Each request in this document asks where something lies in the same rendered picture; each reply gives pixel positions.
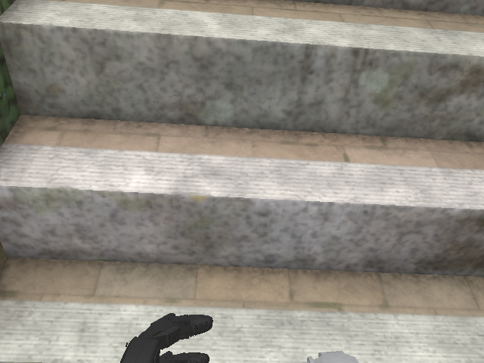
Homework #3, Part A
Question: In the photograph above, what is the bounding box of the robot left hand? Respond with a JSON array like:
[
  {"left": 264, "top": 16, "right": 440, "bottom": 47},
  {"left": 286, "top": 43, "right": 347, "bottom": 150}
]
[{"left": 120, "top": 313, "right": 213, "bottom": 363}]

